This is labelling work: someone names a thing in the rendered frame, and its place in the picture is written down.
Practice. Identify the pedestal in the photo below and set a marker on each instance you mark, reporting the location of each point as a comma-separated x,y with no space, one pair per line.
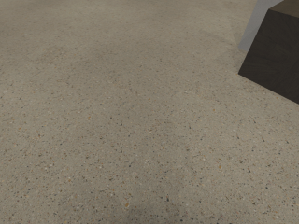
273,57

